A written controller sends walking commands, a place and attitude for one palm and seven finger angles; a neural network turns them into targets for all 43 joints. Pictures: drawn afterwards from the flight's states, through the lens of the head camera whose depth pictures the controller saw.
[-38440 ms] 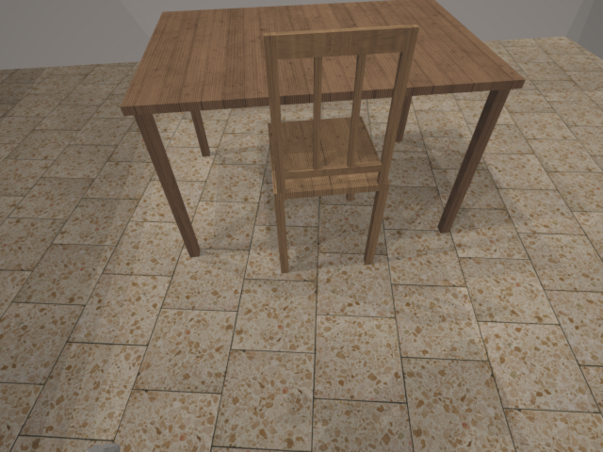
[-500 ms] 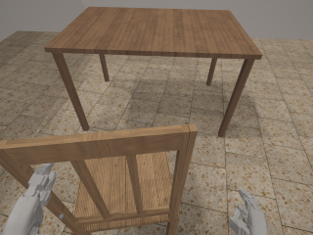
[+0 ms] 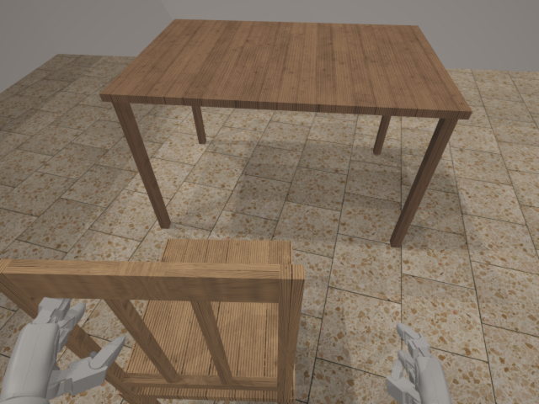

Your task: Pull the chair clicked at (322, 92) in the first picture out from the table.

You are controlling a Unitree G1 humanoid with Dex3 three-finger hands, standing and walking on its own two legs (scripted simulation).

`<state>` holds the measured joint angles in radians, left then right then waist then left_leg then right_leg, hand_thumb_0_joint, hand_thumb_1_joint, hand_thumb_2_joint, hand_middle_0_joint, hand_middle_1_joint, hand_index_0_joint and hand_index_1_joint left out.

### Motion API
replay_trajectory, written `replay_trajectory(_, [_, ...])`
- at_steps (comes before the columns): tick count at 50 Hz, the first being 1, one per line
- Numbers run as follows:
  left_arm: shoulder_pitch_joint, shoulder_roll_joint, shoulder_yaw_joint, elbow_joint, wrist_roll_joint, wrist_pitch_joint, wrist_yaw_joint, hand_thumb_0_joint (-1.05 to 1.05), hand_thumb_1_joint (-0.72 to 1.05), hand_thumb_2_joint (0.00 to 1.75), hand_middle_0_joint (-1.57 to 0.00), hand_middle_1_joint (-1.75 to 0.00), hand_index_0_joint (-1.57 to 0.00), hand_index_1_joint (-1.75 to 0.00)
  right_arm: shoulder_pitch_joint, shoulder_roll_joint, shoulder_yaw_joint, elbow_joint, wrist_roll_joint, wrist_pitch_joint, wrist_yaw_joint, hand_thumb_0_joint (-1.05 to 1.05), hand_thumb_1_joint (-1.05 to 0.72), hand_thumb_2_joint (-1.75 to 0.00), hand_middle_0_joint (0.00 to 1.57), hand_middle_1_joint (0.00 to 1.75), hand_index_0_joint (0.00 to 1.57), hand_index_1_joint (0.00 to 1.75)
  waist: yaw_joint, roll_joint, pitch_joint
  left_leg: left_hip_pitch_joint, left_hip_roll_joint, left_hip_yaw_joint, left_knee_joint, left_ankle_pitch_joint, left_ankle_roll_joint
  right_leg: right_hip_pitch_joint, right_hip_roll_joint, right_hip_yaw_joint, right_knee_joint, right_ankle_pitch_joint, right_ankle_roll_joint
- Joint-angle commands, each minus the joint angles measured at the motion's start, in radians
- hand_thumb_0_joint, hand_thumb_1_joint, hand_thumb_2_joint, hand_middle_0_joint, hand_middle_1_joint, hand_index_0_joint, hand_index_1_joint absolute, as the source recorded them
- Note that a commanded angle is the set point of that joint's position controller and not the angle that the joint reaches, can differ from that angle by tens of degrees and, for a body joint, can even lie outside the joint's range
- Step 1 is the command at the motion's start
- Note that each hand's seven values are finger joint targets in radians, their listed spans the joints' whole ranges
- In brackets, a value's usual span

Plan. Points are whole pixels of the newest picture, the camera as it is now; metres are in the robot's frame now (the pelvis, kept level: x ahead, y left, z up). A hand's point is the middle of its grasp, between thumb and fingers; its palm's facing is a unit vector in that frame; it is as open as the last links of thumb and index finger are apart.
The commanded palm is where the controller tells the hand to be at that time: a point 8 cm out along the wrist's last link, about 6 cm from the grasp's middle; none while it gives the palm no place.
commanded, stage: draw the hand back to the body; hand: left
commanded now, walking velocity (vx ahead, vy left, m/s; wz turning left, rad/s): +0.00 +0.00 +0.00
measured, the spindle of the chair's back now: (149, 345) +0.21 +0.23 -0.06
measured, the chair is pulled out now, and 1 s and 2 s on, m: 0.67 0.67 0.71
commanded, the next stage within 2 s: step back with the hand held close in 0.50 s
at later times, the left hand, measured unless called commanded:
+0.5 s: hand (96, 356) +0.14 +0.24 +0.07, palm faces +0.35 -0.82 -0.45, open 7.2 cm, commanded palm +0.13 +0.29 +0.18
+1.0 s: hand (89, 377) +0.12 +0.24 +0.07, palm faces +0.13 -0.86 -0.49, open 7.2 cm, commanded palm +0.08 +0.29 +0.19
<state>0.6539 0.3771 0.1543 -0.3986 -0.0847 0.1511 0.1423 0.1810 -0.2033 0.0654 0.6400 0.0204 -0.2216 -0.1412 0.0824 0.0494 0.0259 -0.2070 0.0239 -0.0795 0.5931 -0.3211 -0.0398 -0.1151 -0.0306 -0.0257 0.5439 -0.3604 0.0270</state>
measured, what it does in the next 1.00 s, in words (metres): shifts its weight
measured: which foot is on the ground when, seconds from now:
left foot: down 0.00-1.00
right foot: down 0.00-1.00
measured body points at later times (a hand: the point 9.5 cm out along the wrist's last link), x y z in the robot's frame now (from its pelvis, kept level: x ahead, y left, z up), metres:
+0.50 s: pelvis +0.00 -0.02 +0.00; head +0.00 -0.04 +0.45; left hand +0.12 +0.28 +0.09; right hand +0.21 -0.21 -0.08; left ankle +0.00 +0.14 -0.73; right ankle -0.04 -0.14 -0.73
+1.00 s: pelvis -0.06 -0.01 +0.00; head +0.01 +0.00 +0.45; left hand +0.11 +0.28 +0.10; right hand +0.15 -0.25 -0.08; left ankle +0.00 +0.14 -0.73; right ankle -0.04 -0.14 -0.73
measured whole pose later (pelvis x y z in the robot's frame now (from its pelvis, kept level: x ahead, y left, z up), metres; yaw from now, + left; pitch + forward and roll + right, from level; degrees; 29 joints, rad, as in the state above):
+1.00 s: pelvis -0.06 -0.01 +0.00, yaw +0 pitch -3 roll -1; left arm 0.64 0.52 0.23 -0.52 -0.13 0.14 0.12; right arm 0.11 -0.22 0.01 0.55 0.05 -0.08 -0.11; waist 0.04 0.01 0.20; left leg -0.30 0.05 -0.10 0.54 -0.20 -0.07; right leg -0.23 0.00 -0.04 0.53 -0.25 0.01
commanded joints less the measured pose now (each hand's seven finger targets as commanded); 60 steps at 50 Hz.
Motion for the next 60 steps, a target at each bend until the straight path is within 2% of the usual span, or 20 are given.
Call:
replay_trajectory(1, [-0.285, 0.269, 0.302, -0.536, 0.039, -0.194, 0.087, 0.0, 0.72, 0.81, -0.18, -0.26, -0.18, -0.26, -0.133, -0.107, -0.031, -0.153, 0.004, -0.08, -0.002, 0.0, -0.9, -0.9, 0.2, 0.3, 0.2, 0.3, -0.015, 0.196, -0.177, 0.117, 0.008, 0.035, -0.103, 0.333, 0.034, -0.003, -0.02, -0.027, -0.071, 0.343, -0.06])
replay_trajectory(6, [-0.374, 0.325, 0.333, -0.6, 0.037, -0.181, 0.101, 0.0, 0.9, 0.9, -0.2, -0.3, -0.2, -0.3, -0.121, -0.116, -0.028, -0.141, 0.013, -0.093, 0.004, 0.0, -0.9, -0.9, 0.2, 0.3, 0.2, 0.3, -0.015, 0.235, -0.198, 0.134, 0.005, 0.029, -0.108, 0.364, 0.032, 0.013, -0.022, -0.03, -0.062, 0.362, -0.06])
replay_trajectory(8, [-0.354, 0.311, 0.327, -0.566, 0.038, -0.168, 0.1, 0.0, 0.9, 0.9, -0.2, -0.3, -0.2, -0.3, -0.127, -0.111, -0.029, -0.135, 0.016, -0.096, 0.008, 0.0, -0.9, -0.9, 0.2, 0.3, 0.2, 0.3, -0.012, 0.227, -0.172, 0.12, 0.005, 0.026, -0.111, 0.366, 0.028, 0.009, -0.019, -0.033, -0.066, 0.357, -0.062])
replay_trajectory(17, [-0.353, 0.316, 0.329, -0.588, 0.037, -0.185, 0.097, 0.0, 0.9, 0.9, -0.2, -0.3, -0.2, -0.3, -0.132, -0.114, -0.029, -0.13, 0.011, -0.112, 0.017, 0.0, -0.9, -0.9, 0.2, 0.3, 0.2, 0.3, -0.013, 0.208, -0.208, 0.139, 0.0, 0.035, -0.1, 0.363, 0.036, 0.012, -0.023, -0.032, -0.061, 0.381, -0.055])
replay_trajectory(28, [-0.355, 0.32, 0.33, -0.565, 0.037, -0.183, 0.098, 0.0, 0.9, 0.9, -0.2, -0.3, -0.2, -0.3, -0.134, -0.11, -0.031, -0.124, 0.015, -0.115, 0.012, 0.0, -0.9, -0.9, 0.2, 0.3, 0.2, 0.3, -0.015, 0.189, -0.178, 0.118, 0.0, 0.04, -0.101, 0.293, 0.038, -0.009, -0.028, -0.03, -0.076, 0.332, -0.054])
replay_trajectory(31, [-0.38, 0.295, 0.298, -0.591, 0.035, -0.191, 0.096, 0.0, 0.9, 0.9, -0.2, -0.3, -0.2, -0.3, -0.128, -0.11, -0.029, -0.126, 0.013, -0.118, 0.013, 0.0, -0.9, -0.9, 0.2, 0.3, 0.2, 0.3, -0.023, 0.178, -0.175, 0.127, 0.0, 0.043, -0.1, 0.28, 0.042, -0.026, -0.03, -0.032, -0.078, 0.322, -0.05])
replay_trajectory(32, [-0.535, 0.472, 0.42, -0.582, -0.01, -0.232, 0.063, 0.0, 0.9, 0.9, -0.2, -0.3, -0.2, -0.3, -0.071, -0.155, -0.066, -0.183, 0.045, -0.049, 0.01, 0.0, -0.9, -0.9, 0.2, 0.3, 0.2, 0.3, -0.043, 0.082, -0.004, 0.058, 0.043, 0.002, -0.092, 0.287, 0.059, -0.116, -0.053, 0.083, -0.148, 0.428, -0.039])
replay_trajectory(33, [-0.567, 0.473, 0.418, -0.553, -0.002, -0.235, 0.047, 0.0, 0.9, 0.9, -0.2, -0.3, -0.2, -0.3, -0.062, -0.139, -0.061, -0.189, 0.046, -0.018, 0.011, 0.0, -0.9, -0.9, 0.2, 0.3, 0.2, 0.3, -0.052, 0.105, -0.034, 0.058, 0.042, 0.001, -0.1, 0.259, 0.057, -0.091, -0.078, 0.097, -0.155, 0.466, -0.044])
replay_trajectory(34, [-0.507, 0.388, 0.373, -0.511, -0.005, -0.227, 0.042, 0.0, 0.9, 0.9, -0.2, -0.3, -0.2, -0.3, -0.076, -0.121, -0.065, -0.194, 0.047, -0.002, 0.011, 0.0, -0.9, -0.9, 0.2, 0.3, 0.2, 0.3, -0.054, 0.068, -0.041, 0.071, 0.04, 0.011, -0.084, 0.297, 0.053, -0.07, -0.081, 0.09, -0.151, 0.525, -0.039])
replay_trajectory(36, [-0.437, 0.353, 0.352, -0.509, -0.002, -0.23, 0.042, 0.0, 0.9, 0.9, -0.2, -0.3, -0.2, -0.3, -0.091, -0.126, -0.069, -0.206, 0.041, 0.023, 0.018, 0.0, -0.9, -0.9, 0.2, 0.3, 0.2, 0.3, -0.051, 0.091, -0.116, 0.103, 0.043, 0.02, -0.064, 0.384, 0.05, -0.023, -0.092, 0.08, -0.128, 0.584, -0.034])
replay_trajectory(39, [-0.33, 0.351, 0.367, -0.56, 0.001, -0.241, 0.052, 0.0, 0.9, 0.9, -0.2, -0.3, -0.2, -0.3, -0.101, -0.127, -0.074, -0.227, 0.039, 0.056, 0.022, 0.0, -0.9, -0.9, 0.2, 0.3, 0.2, 0.3, -0.045, 0.179, -0.222, 0.133, 0.068, 0.006, -0.081, 0.511, 0.053, 0.044, -0.087, 0.063, -0.08, 0.588, -0.027])
replay_trajectory(44, [-0.192, 0.372, 0.417, -0.63, 0.0, -0.257, 0.066, 0.0, 0.9, 0.9, -0.2, -0.3, -0.2, -0.3, -0.114, -0.124, -0.088, -0.242, 0.037, 0.092, 0.026, 0.0, -0.9, -0.9, 0.2, 0.3, 0.2, 0.3, -0.038, 0.18, -0.316, 0.113, 0.105, -0.027, -0.08, 0.589, 0.064, 0.08, -0.069, 0.038, -0.034, 0.538, -0.018])
replay_trajectory(47, [-0.171, 0.391, 0.438, -0.681, -0.003, -0.273, 0.069, 0.0, 0.9, 0.9, -0.2, -0.3, -0.2, -0.3, -0.12, -0.127, -0.096, -0.24, 0.032, 0.093, 0.02, 0.0, -0.9, -0.9, 0.2, 0.3, 0.2, 0.3, -0.035, 0.206, -0.295, 0.037, 0.119, -0.053, -0.105, 0.522, 0.063, 0.066, -0.061, 0.024, -0.023, 0.458, -0.017])
replay_trajectory(48, [-0.133, 0.403, 0.46, -0.656, -0.006, -0.274, 0.069, 0.0, 0.9, 0.9, -0.2, -0.3, -0.2, -0.3, -0.134, -0.127, -0.101, -0.23, 0.035, 0.094, 0.018, 0.0, -0.9, -0.9, 0.2, 0.3, 0.2, 0.3, -0.035, 0.258, -0.291, 0.029, 0.119, -0.05, -0.121, 0.483, 0.07, 0.054, -0.052, 0.03, -0.021, 0.408, -0.015])
replay_trajectory(49, [-0.115, 0.395, 0.458, -0.671, -0.004, -0.279, 0.07, 0.0, 0.9, 0.9, -0.2, -0.3, -0.2, -0.3, -0.118, -0.122, -0.095, -0.236, 0.03, 0.096, 0.019, 0.0, -0.9, -0.9, 0.2, 0.3, 0.2, 0.3, -0.034, 0.269, -0.289, 0.005, 0.123, -0.06, -0.124, 0.443, 0.069, 0.055, -0.049, 0.019, -0.018, 0.356, -0.014])
replay_trajectory(53, [-0.107, 0.445, 0.512, -0.679, -0.007, -0.312, 0.074, 0.0, 0.9, 0.9, -0.2, -0.3, -0.2, -0.3, -0.114, -0.125, -0.103, -0.215, 0.027, 0.077, 0.006, 0.0, -0.9, -0.9, 0.2, 0.3, 0.2, 0.3, -0.039, 0.255, -0.239, -0.144, 0.126, -0.076, -0.162, 0.13, 0.069, 0.053, -0.044, 0.029, -0.019, 0.216, -0.017])
replay_trajectory(55, [-0.124, 0.446, 0.516, -0.708, -0.003, -0.335, 0.076, 0.0, 0.9, 0.9, -0.2, -0.3, -0.2, -0.3, -0.089, -0.126, -0.096, -0.216, 0.017, 0.066, 0.001, 0.0, -0.9, -0.9, 0.2, 0.3, 0.2, 0.3, -0.046, 0.236, -0.213, -0.208, 0.106, -0.076, -0.154, -0.029, 0.062, 0.033, -0.055, 0.059, -0.039, 0.13, -0.024])
replay_trajectory(57, [-0.126, 0.453, 0.526, -0.697, -0.001, -0.356, 0.08, 0.0, 0.9, 0.9, -0.2, -0.3, -0.2, -0.3, -0.067, -0.117, -0.093, -0.203, 0.01, 0.052, -0.002, 0.0, -0.9, -0.9, 0.2, 0.3, 0.2, 0.3, -0.052, 0.169, -0.207, -0.205, 0.065, -0.058, -0.098, -0.137, 0.051, -0.031, -0.094, 0.12, -0.094, 0.037, -0.048])
replay_trajectory(58, [-0.12, 0.468, 0.531, -0.691, -0.007, -0.363, 0.08, 0.0, 0.9, 0.9, -0.2, -0.3, -0.2, -0.3, -0.068, -0.121, -0.094, -0.193, 0.01, 0.044, -0.005, 0.0, -0.9, -0.9, 0.2, 0.3, 0.2, 0.3, -0.056, 0.172, -0.207, -0.18, 0.054, -0.056, -0.079, -0.175, 0.048, -0.073, -0.108, 0.145, -0.117, -0.015, -0.06])
replay_trajectory(60, [-0.152, 0.47, 0.532, -0.689, -0.003, -0.384, 0.088, 0.0, 0.9, 0.9, -0.2, -0.3, -0.2, -0.3, -0.049, -0.118, -0.087, -0.177, -0.002, 0.034, -0.007, 0.0, -0.9, -0.9, 0.2, 0.3, 0.2, 0.3, -0.061, 0.129, -0.188, -0.126, 0.04, -0.055, -0.017, -0.17, 0.04, -0.182, -0.134, 0.158, -0.148, -0.107, -0.076])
